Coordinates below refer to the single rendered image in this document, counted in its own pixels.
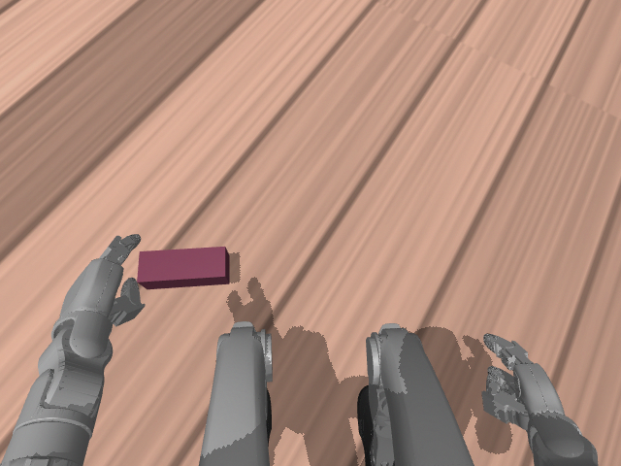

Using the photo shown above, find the right robot arm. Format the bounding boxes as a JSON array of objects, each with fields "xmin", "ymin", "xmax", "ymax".
[{"xmin": 528, "ymin": 413, "xmax": 599, "ymax": 466}]

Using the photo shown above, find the left robot hand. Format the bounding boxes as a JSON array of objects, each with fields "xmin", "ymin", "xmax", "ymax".
[{"xmin": 60, "ymin": 234, "xmax": 146, "ymax": 327}]

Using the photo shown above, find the left robot arm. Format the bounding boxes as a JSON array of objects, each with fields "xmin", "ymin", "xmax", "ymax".
[{"xmin": 0, "ymin": 311, "xmax": 113, "ymax": 466}]

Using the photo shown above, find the right robot foot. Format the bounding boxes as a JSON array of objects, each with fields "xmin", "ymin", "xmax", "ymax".
[{"xmin": 357, "ymin": 385, "xmax": 395, "ymax": 466}]

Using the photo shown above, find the carton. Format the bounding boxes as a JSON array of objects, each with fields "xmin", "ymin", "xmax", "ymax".
[{"xmin": 137, "ymin": 247, "xmax": 230, "ymax": 289}]

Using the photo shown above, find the right robot hand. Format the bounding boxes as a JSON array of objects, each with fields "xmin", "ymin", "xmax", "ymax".
[{"xmin": 481, "ymin": 334, "xmax": 565, "ymax": 433}]

